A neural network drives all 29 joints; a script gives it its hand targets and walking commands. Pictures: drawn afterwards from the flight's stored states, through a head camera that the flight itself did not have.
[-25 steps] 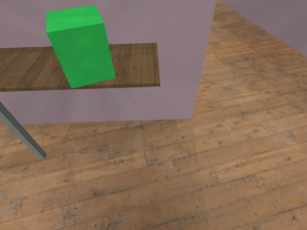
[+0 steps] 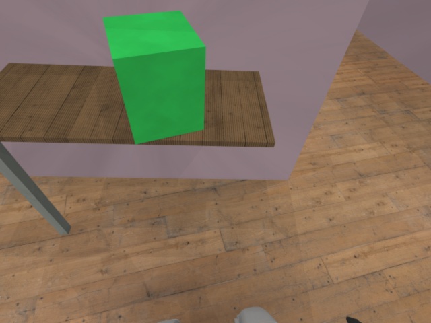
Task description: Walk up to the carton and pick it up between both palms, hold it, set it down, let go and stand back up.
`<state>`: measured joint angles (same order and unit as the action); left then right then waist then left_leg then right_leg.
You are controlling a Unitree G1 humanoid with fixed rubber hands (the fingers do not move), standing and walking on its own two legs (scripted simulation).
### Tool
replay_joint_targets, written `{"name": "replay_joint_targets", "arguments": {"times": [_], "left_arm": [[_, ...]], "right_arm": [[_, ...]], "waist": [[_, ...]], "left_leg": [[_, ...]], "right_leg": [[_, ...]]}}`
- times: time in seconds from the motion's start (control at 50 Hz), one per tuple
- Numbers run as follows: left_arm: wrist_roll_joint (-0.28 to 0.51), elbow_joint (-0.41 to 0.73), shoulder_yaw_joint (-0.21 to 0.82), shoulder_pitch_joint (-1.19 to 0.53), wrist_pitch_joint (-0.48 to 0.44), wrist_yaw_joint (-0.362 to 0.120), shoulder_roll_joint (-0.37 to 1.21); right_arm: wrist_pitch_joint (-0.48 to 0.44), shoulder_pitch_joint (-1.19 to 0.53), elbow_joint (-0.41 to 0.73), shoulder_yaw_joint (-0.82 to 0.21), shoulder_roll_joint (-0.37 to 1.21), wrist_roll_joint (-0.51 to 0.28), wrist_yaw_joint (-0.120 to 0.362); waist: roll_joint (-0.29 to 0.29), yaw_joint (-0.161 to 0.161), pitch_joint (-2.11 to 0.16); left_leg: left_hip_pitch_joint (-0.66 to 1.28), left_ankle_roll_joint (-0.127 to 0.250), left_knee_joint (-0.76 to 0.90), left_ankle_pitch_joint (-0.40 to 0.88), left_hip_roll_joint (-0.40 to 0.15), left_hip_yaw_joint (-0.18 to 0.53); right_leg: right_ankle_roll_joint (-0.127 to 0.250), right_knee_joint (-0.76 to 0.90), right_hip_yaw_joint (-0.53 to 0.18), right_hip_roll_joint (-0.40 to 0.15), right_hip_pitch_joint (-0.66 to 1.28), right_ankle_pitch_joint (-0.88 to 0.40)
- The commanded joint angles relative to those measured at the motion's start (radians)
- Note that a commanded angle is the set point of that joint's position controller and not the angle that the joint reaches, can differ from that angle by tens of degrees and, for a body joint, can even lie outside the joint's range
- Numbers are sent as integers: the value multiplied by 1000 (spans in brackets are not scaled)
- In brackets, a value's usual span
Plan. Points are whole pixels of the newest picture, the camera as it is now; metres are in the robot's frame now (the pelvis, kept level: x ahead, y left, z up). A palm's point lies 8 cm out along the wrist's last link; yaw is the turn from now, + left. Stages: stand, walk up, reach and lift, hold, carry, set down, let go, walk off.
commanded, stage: walk up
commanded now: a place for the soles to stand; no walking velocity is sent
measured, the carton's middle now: (157, 78) +0.70 +0.14 +0.07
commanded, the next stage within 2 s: none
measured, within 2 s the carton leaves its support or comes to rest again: neither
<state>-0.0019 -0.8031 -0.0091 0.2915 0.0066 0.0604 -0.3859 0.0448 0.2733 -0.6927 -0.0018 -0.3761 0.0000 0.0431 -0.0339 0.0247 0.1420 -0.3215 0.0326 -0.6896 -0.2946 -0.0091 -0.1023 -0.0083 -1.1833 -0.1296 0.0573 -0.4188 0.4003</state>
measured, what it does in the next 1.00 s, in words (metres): walks ahead: right foot, then left foot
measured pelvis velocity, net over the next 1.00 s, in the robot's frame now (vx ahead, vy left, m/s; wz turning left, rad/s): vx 0.25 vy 0.15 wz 0.01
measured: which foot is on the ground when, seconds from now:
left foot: down 0.00-0.46, up 0.48-0.78, down 0.80-1.00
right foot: up 0.00-0.44, down 0.46-0.80, up 0.82-1.00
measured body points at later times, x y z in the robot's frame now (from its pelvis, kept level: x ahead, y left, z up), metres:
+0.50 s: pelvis +0.16 +0.01 -0.01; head +0.18 +0.01 +0.44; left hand +0.23 +0.34 -0.12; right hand +0.22 -0.28 -0.13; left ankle +0.07 +0.06 -0.68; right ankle +0.23 -0.12 -0.72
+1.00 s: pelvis +0.25 +0.15 -0.02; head +0.29 +0.14 +0.43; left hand +0.33 +0.46 -0.12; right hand +0.35 -0.14 -0.12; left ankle +0.29 +0.23 -0.72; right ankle +0.24 -0.01 -0.66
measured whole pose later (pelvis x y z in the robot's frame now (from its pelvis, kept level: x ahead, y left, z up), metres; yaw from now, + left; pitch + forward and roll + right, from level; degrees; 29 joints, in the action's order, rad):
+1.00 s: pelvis +0.25 +0.15 -0.02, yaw +0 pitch -3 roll -1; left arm 0.00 -0.75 -0.01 0.30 0.00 0.10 -0.39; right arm 0.08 0.31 -0.56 0.00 -0.38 0.00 0.03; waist -0.04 0.03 0.15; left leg -0.40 0.06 -0.85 -0.40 -0.05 -0.13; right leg 0.00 -1.22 -0.09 0.03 -0.48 0.54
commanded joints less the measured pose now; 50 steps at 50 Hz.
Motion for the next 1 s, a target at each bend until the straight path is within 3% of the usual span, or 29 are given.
{"name": "replay_joint_targets", "arguments": {"times": [0.0, 0.04, 0.06, 0.12, 0.14, 0.18, 0.2, 0.24, 0.3, 0.36, 0.38, 0.4, 0.42, 0.44, 0.46, 0.48, 0.5, 0.54, 0.56, 0.64, 0.68, 0.7, 0.72, 0.76, 0.78, 0.8, 0.84, 0.94, 0.98], "left_arm": [[-3, 27, -98, 162, 2, -2, -286], [2, 41, -92, 100, 1, -3, -243], [-1, 63, -86, 68, -3, -5, -252], [-3, 70, -80, 43, -12, -7, -213], [-8, 51, -85, 57, -6, -4, -236], [-9, 54, -81, 54, 7, 10, -235], [-8, 65, -80, 53, -1, 2, -237], [-5, 68, -64, 16, -2, 12, -218], [-13, 63, -52, 14, -16, 27, -179], [-7, 60, -34, 16, -28, 39, -141], [-12, 45, -45, 60, -29, 41, -154], [-11, 18, -54, 122, -26, 55, -164], [-11, 17, -66, 187, -23, 66, -209], [-16, 3, -102, 314, -24, 74, -279], [-36, 5, -140, 373, -18, 85, -341], [-44, 83, -140, 212, -16, 96, -384], [-51, 108, -139, 142, -31, 96, -376], [-51, 135, -118, 60, -56, 86, -303], [-56, 133, -115, 55, -57, 82, -291], [-66, 155, -131, 31, -80, 77, -343], [-69, 165, -133, 37, -77, 83, -382], [-72, 178, -134, -19, -73, 87, -377], [-73, 212, -139, -49, -70, 84, -385], [-68, 203, -125, -79, -61, 75, -353], [-50, 186, -87, -28, -50, 67, -293], [-26, 175, -50, 54, -47, 58, -158], [1, 176, -77, 27, -30, 85, -243], [0, 125, -69, 63, -30, 48, -212], [-6, 125, -61, 3, -28, 33, -206]], "right_arm": [[-29, 33, 120, 148, -248, 14, -26], [-24, 33, 122, 137, -237, 38, -24], [-25, 72, 123, 136, -219, 27, -23], [-28, 147, 99, 135, -215, 31, -25], [-23, 138, 103, 143, -225, 30, -23], [-17, 126, 123, 141, -216, 29, -25], [-15, 134, 108, 139, -209, 30, -22], [-9, 171, 93, 140, -193, 34, -30], [-3, 183, 101, 132, -179, 40, -32], [7, 135, 98, 122, -162, 51, -29], [4, 131, 99, 127, -179, 47, -29], [7, 67, 116, 131, -193, 55, -25], [8, 15, 145, 127, -202, 50, -20], [5, -7, 159, 121, -179, 32, -16], [2, 46, 179, 119, -154, 36, -19], [32, 17, 180, 156, -275, 53, -17], [46, -18, 192, 171, -305, 49, -13], [46, -28, 188, 162, -260, 52, -2], [44, 2, 184, 154, -225, 61, 5], [47, -4, 234, 149, -216, 64, 20], [49, -5, 254, 154, -243, 62, 16], [50, 31, 248, 160, -248, 55, 19], [45, 40, 259, 160, -257, 49, 27], [30, 166, 230, 159, -253, 60, 21], [13, 268, 170, 171, -285, 72, 11], [-3, 228, 172, 178, -356, 82, 5], [1, 118, 235, 165, -347, 35, -3], [-7, 55, 235, 123, -238, 33, -40], [-9, 66, 214, 117, -214, 36, -45]], "waist": [[-95, -13, -71], [-48, 0, 2], [10, 32, -24], [-28, 62, -33], [33, 37, -34], [-25, 52, -3], [-10, 53, -1], [-38, 89, -51], [-29, 80, -45], [-80, 63, -37], [-91, 55, -81], [-133, -5, -79], [-87, -63, -81], [27, -145, -161], [251, -182, -216], [151, -112, -178], [116, -80, -127], [75, -37, -9], [66, -30, 21], [141, -18, -22], [105, -34, -16], [132, -1, 0], [175, 5, -13], [185, 73, -114], [14, 122, -202], [-358, 91, -200], [-117, 58, -110], [-92, 41, -147], [-20, 43, -172]], "left_leg": [[195, -223, 536, -156, -180, 241], [176, -64, 484, -180, -216, 251], [230, -31, 460, -128, -217, 238], [344, -41, 453, -41, -206, 245], [298, -71, 455, -107, -219, 265], [327, -88, 479, -116, -214, 252], [310, -60, 462, -71, -211, 227], [426, -43, 413, 75, -199, 252], [434, -59, 325, 541, -194, 193], [322, -45, 234, 625, -148, 113], [308, -47, 181, 677, -191, 136], [217, -64, 148, 704, -205, 158], [46, -79, 20, 698, -160, 122], [-57, -99, -256, 460, -84, 44], [-300, -150, -609, -162, 48, 41], [-272, -106, -758, -367, -13, 251], [-305, -109, -879, -301, -44, 278], [-331, -90, -751, -210, -99, 270], [-286, -78, -731, -153, -101, 253], [-253, -71, -521, -123, -134, 236], [-232, -80, -479, -154, -156, 234], [-205, -76, -446, -120, -169, 261], [-160, -68, -317, -78, -187, 259], [90, -33, -50, 16, -153, 197], [368, -16, 67, -39, -88, 197], [363, 8, 260, -10, -261, 448], [107, 22, 377, 15, -354, 569], [181, 141, 212, 367, -315, 330], [247, 95, 218, 330, -320, 348]], "right_leg": [[2, 122, 57, -13, -36, -75], [2, 132, 36, -42, -86, -94], [3, 139, 52, -46, -117, -75], [3, 200, 43, -32, -193, -87], [0, 185, 23, -33, -165, -98], [-3, 220, 35, -35, -192, -111], [-2, 238, 62, -52, -183, -98], [-5, 314, 78, -28, -222, -64], [7, 395, 130, -30, -177, -84], [16, 533, 192, -23, -9, -195], [25, 548, 184, -37, 44, -178], [50, 550, 128, -68, 157, -179], [69, 622, 108, -82, 338, -235], [148, 685, -28, -141, 485, -223], [335, 767, -573, -429, 587, -141], [419, 880, -773, -537, 340, 88], [416, 864, -685, -520, 331, 130], [312, 786, -410, -399, 220, -35], [290, 795, -367, -340, 111, -61], [279, 742, -318, -365, 93, -114], [285, 740, -313, -408, 44, -27], [275, 727, -341, -411, -9, 19], [233, 723, -304, -394, -2, 66], [153, 556, -187, -352, -61, -165], [78, 301, -36, -251, -164, -137], [29, 47, 77, -66, -291, 237], [-2, -143, 7, -6, -197, 225], [14, -101, 44, -80, -179, 154], [6, 37, 32, -85, -147, 160]]}}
